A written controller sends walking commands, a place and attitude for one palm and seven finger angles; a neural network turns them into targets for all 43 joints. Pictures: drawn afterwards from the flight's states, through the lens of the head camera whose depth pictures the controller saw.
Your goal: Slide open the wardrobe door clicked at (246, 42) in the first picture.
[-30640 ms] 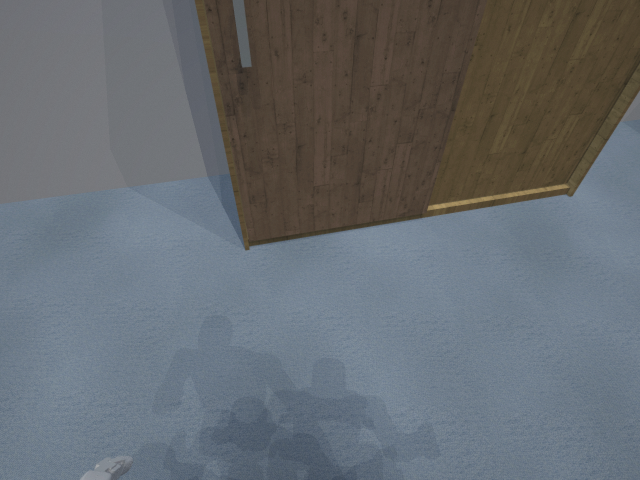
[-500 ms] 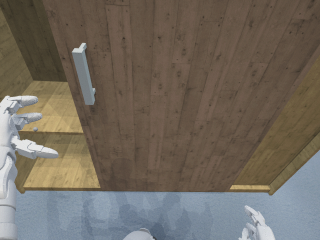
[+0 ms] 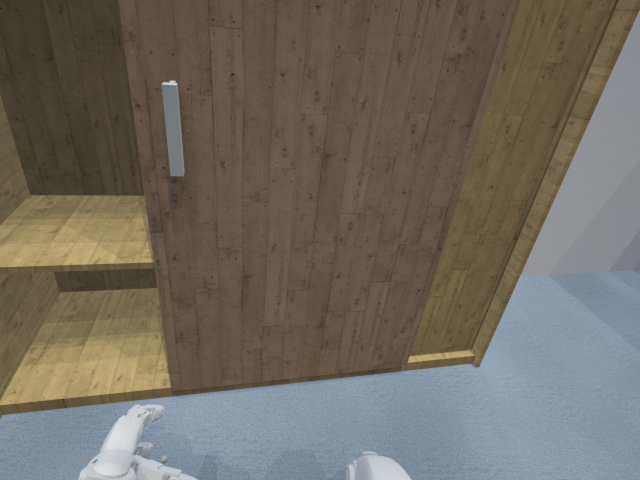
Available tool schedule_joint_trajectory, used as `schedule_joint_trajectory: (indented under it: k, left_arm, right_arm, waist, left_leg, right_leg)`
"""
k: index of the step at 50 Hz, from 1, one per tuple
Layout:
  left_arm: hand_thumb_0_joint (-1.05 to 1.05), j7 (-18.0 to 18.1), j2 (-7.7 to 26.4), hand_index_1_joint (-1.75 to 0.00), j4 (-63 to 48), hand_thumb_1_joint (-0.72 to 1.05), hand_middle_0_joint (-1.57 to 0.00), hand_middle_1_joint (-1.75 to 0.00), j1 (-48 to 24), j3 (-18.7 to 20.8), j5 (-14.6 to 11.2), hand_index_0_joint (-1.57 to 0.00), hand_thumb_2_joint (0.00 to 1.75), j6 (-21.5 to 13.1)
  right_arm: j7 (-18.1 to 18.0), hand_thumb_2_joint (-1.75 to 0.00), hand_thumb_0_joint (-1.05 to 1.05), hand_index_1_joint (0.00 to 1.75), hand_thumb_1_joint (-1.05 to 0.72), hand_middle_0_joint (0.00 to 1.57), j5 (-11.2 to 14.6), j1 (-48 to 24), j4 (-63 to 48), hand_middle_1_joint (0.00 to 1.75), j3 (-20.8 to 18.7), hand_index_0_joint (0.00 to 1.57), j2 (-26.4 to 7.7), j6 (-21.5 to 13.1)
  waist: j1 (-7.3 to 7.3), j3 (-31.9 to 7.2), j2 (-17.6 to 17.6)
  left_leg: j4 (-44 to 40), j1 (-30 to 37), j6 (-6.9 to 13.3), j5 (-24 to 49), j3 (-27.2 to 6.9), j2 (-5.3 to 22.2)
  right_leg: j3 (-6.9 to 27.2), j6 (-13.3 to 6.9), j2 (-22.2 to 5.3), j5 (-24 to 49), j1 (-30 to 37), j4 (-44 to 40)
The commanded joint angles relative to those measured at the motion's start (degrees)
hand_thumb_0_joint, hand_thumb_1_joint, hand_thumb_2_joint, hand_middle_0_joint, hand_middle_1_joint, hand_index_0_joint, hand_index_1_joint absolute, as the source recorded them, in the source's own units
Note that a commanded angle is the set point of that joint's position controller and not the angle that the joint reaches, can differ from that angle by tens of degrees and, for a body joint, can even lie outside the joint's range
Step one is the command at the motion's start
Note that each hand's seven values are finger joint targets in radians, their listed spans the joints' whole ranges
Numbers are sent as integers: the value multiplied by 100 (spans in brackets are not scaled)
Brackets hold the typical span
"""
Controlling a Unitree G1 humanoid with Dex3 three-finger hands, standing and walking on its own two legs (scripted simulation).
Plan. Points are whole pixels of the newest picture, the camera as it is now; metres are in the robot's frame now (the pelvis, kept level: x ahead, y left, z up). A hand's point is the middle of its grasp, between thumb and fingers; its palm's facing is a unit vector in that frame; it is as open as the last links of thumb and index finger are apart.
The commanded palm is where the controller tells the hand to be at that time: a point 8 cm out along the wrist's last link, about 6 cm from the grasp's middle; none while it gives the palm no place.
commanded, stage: relax the arm and regain balance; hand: left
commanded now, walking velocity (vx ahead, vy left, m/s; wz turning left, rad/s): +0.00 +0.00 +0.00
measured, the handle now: (175, 128) +0.74 +0.22 +0.24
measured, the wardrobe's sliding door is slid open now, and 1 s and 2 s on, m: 0.47 0.47 0.47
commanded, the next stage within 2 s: none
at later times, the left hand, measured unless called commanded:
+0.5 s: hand out of the picture -0.21 +0.27 +0.00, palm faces +0.03 -0.92 -0.40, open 16.5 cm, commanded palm none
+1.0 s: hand out of the picture -0.56 +0.27 -0.02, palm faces +0.21 -0.92 -0.34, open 16.7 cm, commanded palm none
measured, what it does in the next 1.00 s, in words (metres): walks backwards: right foot, then left foot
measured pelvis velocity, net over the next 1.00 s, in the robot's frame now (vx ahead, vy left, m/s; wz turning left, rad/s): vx -0.64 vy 0.04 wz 0.04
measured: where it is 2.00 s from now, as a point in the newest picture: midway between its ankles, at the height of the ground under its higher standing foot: outside the picture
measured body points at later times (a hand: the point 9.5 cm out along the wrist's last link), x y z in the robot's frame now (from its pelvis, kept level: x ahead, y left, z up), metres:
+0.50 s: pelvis -0.34 +0.04 +0.11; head -0.41 +0.02 +0.56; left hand -0.21 +0.32 +0.02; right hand -0.40 -0.20 -0.05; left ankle -0.34 +0.16 -0.53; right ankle -0.25 -0.02 -0.62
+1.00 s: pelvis -0.64 +0.04 +0.10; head -0.69 +0.00 +0.55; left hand -0.58 +0.32 +0.01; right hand -0.54 -0.20 -0.04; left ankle -0.61 +0.16 -0.55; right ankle -0.56 -0.05 -0.62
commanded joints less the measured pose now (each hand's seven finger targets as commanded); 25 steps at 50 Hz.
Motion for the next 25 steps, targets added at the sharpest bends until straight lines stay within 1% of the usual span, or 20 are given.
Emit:
schedule_joint_trajectory:
  k: [1, 2, 3, 4, 5, 6, 7, 8, 11, 12, 13, 14, 15, 16, 17, 18, 20, 21, 23, 25]
  left_arm:
    - [0, 74, -146, -30, -1128, -50, -15, -30, -420, -115, -80, -15, 30, -403]
    - [0, -33, 42, -30, -959, -50, -15, -30, 598, 170, -90, -15, 30, -530]
    - [0, -67, 395, -30, -815, -50, -15, -30, 319, 241, -19, -15, 30, -438]
    - [0, -18, 602, -30, -725, -50, -15, -30, 329, 325, 0, -15, 30, -426]
    - [0, -10, 590, -30, -549, -50, -15, -30, 413, 362, -24, -15, 30, -427]
    - [0, -43, 410, -30, -206, -50, -15, -30, 922, 296, -46, -15, 30, -479]
    - [0, -68, 101, -30, -18, -50, -15, -30, 1457, 309, -76, -15, 30, -529]
    - [0, -124, -42, -30, 40, -50, -15, -30, 1714, 272, -149, -15, 30, -571]
    - [0, -213, -223, -30, 353, -50, -15, -30, 2259, 282, -383, -15, 30, -491]
    - [0, -196, -326, -30, 535, -50, -15, -30, 2783, 352, -399, -15, 30, -493]
    - [0, -137, -420, -30, 611, -50, -15, -30, 3034, 320, -326, -15, 30, -569]
    - [0, -80, -419, -30, 340, -50, -15, -30, 2059, 218, -224, -15, 30, -659]
    - [0, 27, -257, -30, -159, -50, -15, -30, 651, 136, -187, -15, 30, -740]
    - [0, 49, 23, -30, -499, -50, -15, -30, -209, 261, -232, -15, 30, -918]
    - [0, 45, 238, -30, -525, -50, -15, -30, -441, 334, -231, -15, 30, -1012]
    - [0, 76, 341, -30, -548, -50, -15, -30, -589, 350, -204, -15, 30, -1055]
    - [0, 150, 27, -30, -397, -50, -15, -30, -305, 270, -170, -15, 30, -1044]
    - [0, 172, 79, -30, -327, -50, -15, -30, 82, 295, -162, -15, 30, -1019]
    - [0, 188, 247, -30, -133, -50, -15, -30, 695, 333, -122, -15, 30, -944]
    - [0, 207, 346, -30, -82, -50, -15, -30, 993, 414, -53, -15, 30, -855]
  right_arm:
    - [-180, -90, 0, 30, -90, 20, -40, -595, -172, 30, 144, 20, -395, -182]
    - [-205, -90, 0, 30, -90, 20, -116, -1812, -581, 30, -72, 20, -1069, -334]
    - [-170, -90, 0, 30, -90, 20, -89, -1737, -502, 30, -164, 20, -1276, -466]
    - [-306, -90, 0, 30, -90, 20, -141, -1675, -292, 30, -43, 20, -1033, -394]
    - [-376, -90, 0, 30, -90, 20, -192, -1433, -77, 30, -10, 20, -808, -349]
    - [-399, -90, 0, 30, -90, 20, -247, -1127, 274, 30, -40, 20, -741, -356]
    - [-419, -90, 0, 30, -90, 20, -302, -882, 501, 30, -136, 20, -763, -356]
    - [-413, -90, 0, 30, -90, 20, -312, -750, 568, 30, -162, 20, -820, -368]
    - [-371, -90, 0, 30, -90, 20, -321, 374, 1054, 30, -242, 20, -494, -289]
    - [-371, -90, 0, 30, -90, 20, -281, 464, 1162, 30, -298, 20, -416, -245]
    - [-396, -90, 0, 30, -90, 20, -205, 622, 1254, 30, -313, 20, -156, -196]
    - [-466, -90, 0, 30, -90, 20, -119, 1079, 1304, 30, -351, 20, 354, -80]
    - [-494, -90, 0, 30, -90, 20, -137, 1267, 1168, 30, -399, 20, 183, -18]
    - [-420, -90, 0, 30, -90, 20, -118, 1053, 1089, 30, -498, 20, -335, -48]
    - [-285, -90, 0, 30, -90, 20, -118, 754, 1098, 30, -564, 20, -633, -14]
    - [-228, -90, 0, 30, -90, 20, -126, 1092, 1066, 30, -569, 20, -655, 25]
    - [-142, -90, 0, 30, -90, 20, -185, 1493, 1244, 30, -423, 20, -46, 46]
    - [-98, -90, 0, 30, -90, 20, -212, 1323, 1196, 30, -359, 20, -7, 27]
    - [-7, -90, 0, 30, -90, 20, -207, 920, 1046, 30, -315, 20, 65, 27]
    - [48, -90, 0, 30, -90, 20, -203, 942, 962, 30, -293, 20, 148, 21]
  waist:
    - [1006, 2413, 2703]
    - [1800, 1116, 2194]
    - [1247, 725, 2363]
    - [1319, 1158, 1900]
    - [1240, 1186, 1237]
    - [1272, 623, 235]
    - [1198, 230, 342]
    - [1109, 170, 410]
    - [636, 307, 1817]
    - [785, 571, 1784]
    - [822, 690, 722]
    - [357, 1084, -824]
    - [-67, 1230, -392]
    - [-41, 1515, -481]
    - [8, 1869, -342]
    - [-234, 1652, -66]
    - [-137, 1178, -102]
    - [167, 1036, -175]
    - [584, 1177, -361]
    - [759, 1176, -745]
  left_leg:
    - [-6442, -2951, 697, -686, -2699, 877]
    - [-6692, -3140, 794, -892, -2707, 1167]
    - [-7109, -3036, 934, -1124, -4294, 1343]
    - [-6819, -2804, 511, -2794, -4440, 1329]
    - [-6473, -2694, 382, -2609, -4161, 1372]
    - [-6209, -2455, 214, -1551, -3002, 1143]
    - [-6090, -1829, 43, -602, -1827, 811]
    - [-6163, -1184, 29, -218, -1409, 681]
    - [-6971, 74, -462, 77, -1618, 469]
    - [-6708, -332, -635, 102, -1550, 356]
    - [-4864, -578, -665, 468, -871, -114]
    - [-1610, -741, -838, 922, 565, -1141]
    - [448, -1039, -656, 812, 17, -962]
    - [461, -1066, -531, 1351, -606, -382]
    - [284, -479, -457, 1612, -738, -68]
    - [489, -113, -400, 1757, -649, -70]
    - [227, -236, -457, 1843, -69, -75]
    - [-359, -230, -464, 1697, 214, -77]
    - [-1673, 52, -424, 1235, 695, -158]
    - [-2773, 661, -306, 707, 1123, -267]
  right_leg:
    - [1703, 215, 1185, -557, -1516, 4774]
    - [1432, 374, 1052, 156, -95, 5071]
    - [1383, 315, 1361, -17, -201, 5932]
    - [1559, 190, 1248, 195, -340, 5688]
    - [1324, 132, 1118, 151, -81, 5014]
    - [903, 15, 1033, 56, 939, 3933]
    - [320, -67, 1237, -592, 1679, 2818]
    - [-43, -143, 1349, -1193, 2022, 1589]
    - [-251, -611, 1436, -2444, 3339, -2838]
    - [17, -802, 1334, -2199, 4140, -3992]
    - [740, -1098, 703, -1343, 4503, -5001]
    - [1256, -1480, -268, -131, 3283, -5160]
    - [969, -1497, -580, 1146, 1970, -4621]
    - [1889, -1601, -1012, -342, 966, -5246]
    - [2060, -1563, -1065, -1245, 119, -5565]
    - [1827, -1435, -959, -1205, 93, -5413]
    - [1326, -1162, -592, -881, 1269, -4847]
    - [1276, -1065, -422, -872, 1725, -4663]
    - [1143, -828, -253, -1344, 1894, -4672]
    - [1104, -659, -173, -1473, 1779, -4741]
